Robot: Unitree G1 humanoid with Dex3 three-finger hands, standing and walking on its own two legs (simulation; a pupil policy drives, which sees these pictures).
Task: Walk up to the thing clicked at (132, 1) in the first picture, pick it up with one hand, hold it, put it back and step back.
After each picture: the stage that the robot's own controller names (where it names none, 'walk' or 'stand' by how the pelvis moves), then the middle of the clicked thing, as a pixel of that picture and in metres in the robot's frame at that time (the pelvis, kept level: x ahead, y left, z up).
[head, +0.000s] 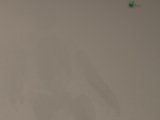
stand; (131, 3) +2.24 -0.78 -0.72
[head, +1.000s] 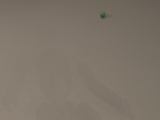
walk; (102, 14) +2.21 -0.19 -0.69
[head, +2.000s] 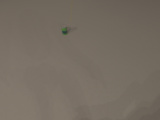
walk; (64, 29) +1.56 +0.30 -0.72
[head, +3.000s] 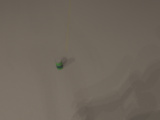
walk; (59, 63) +1.01 +0.30 -0.72
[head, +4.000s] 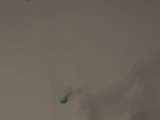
walk; (62, 97) +0.66 +0.24 -0.72
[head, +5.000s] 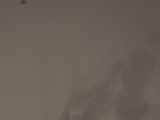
walk; out of the picture +0.42 +0.17 -0.70
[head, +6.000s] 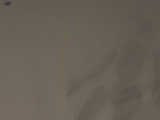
stand; out of the picture +0.34 +0.22 -0.72
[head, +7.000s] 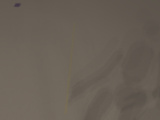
stand; out of the picture +0.32 +0.19 -0.72
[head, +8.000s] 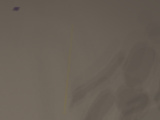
stand; out of the picture +0.34 +0.21 -0.73
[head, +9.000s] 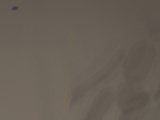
stand; out of the picture +0.33 +0.22 -0.73
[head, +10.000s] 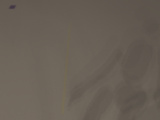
go down; out of the picture +0.32 +0.22 -0.73
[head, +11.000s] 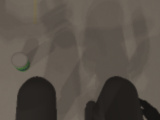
go down; (21, 62) +0.41 +0.23 -0.33
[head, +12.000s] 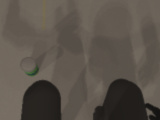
approach; (30, 67) +0.41 +0.22 -0.31
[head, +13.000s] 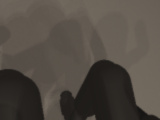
close in; out of the picture +0.41 +0.26 -0.23
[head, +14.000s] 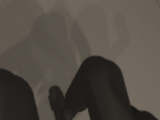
close; out of the picture +0.41 +0.27 -0.23
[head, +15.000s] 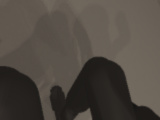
lift; out of the picture +0.38 +0.26 -0.23
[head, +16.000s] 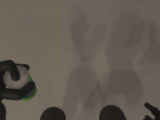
lift; (22, 84) +0.32 +0.19 -0.02
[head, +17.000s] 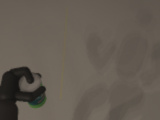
hold; (33, 91) +0.32 +0.17 -0.01
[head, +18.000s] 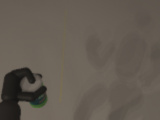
hold; (35, 91) +0.32 +0.17 -0.01
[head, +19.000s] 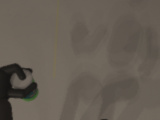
crouch; (25, 86) +0.34 +0.19 -0.07
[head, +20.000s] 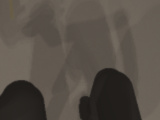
lower; out of the picture +0.46 +0.26 -0.13
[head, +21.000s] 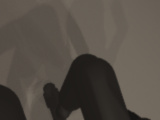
lower; out of the picture +0.43 +0.28 -0.23
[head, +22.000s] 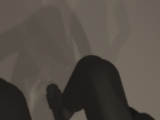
lower; out of the picture +0.42 +0.28 -0.23
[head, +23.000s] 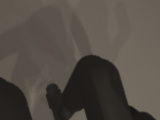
lower; out of the picture +0.42 +0.28 -0.23
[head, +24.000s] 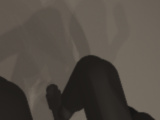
lower; out of the picture +0.42 +0.28 -0.23
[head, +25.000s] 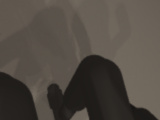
open; out of the picture +0.41 +0.26 -0.23
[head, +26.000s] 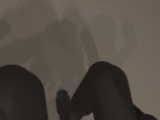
stand; out of the picture +0.40 +0.26 -0.24
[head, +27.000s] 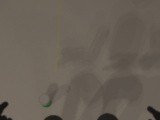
stand; (45, 100) +0.38 +0.20 -0.55
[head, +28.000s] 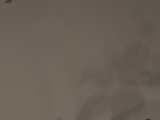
stand; out of the picture +0.35 +0.20 -0.67
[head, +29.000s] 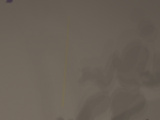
stand; out of the picture +0.35 +0.20 -0.67
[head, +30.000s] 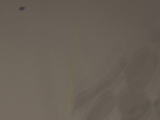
stand; out of the picture +0.37 +0.19 -0.72
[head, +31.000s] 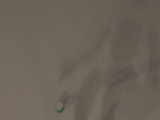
walk; (59, 107) +0.41 +0.13 -0.70
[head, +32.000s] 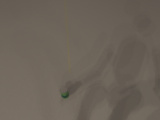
walk; (64, 92) +0.62 +0.20 -0.70
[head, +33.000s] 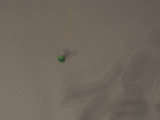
stand; (61, 56) +0.94 +0.21 -0.70
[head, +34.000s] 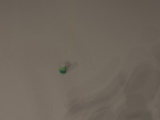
stand; (62, 68) +0.96 +0.20 -0.71
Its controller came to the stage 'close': yes
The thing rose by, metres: 0.70
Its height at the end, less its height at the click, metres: +0.00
